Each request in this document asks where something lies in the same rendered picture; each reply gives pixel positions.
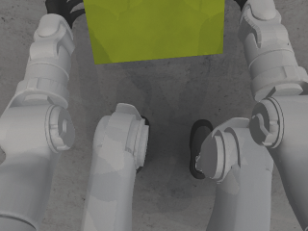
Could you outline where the robot left thigh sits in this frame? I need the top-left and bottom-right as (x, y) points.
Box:
(80, 112), (149, 231)

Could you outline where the robot right thigh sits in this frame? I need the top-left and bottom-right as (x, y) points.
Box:
(206, 127), (272, 231)

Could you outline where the robot thigh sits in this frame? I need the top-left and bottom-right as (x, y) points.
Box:
(206, 127), (272, 231)
(80, 112), (149, 231)

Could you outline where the robot right hand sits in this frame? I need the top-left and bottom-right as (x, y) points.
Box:
(234, 0), (247, 11)

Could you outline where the carton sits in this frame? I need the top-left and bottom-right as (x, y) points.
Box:
(83, 0), (225, 64)

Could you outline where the right robot forearm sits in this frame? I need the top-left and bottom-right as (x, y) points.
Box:
(237, 0), (308, 102)

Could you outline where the robot left upper arm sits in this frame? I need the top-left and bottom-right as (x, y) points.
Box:
(0, 104), (75, 231)

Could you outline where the robot right upper arm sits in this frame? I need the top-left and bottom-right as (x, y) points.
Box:
(248, 94), (308, 231)

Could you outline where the robot left hand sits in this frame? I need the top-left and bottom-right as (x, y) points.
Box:
(45, 0), (86, 29)

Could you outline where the left robot forearm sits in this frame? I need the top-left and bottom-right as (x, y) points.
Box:
(0, 13), (75, 150)

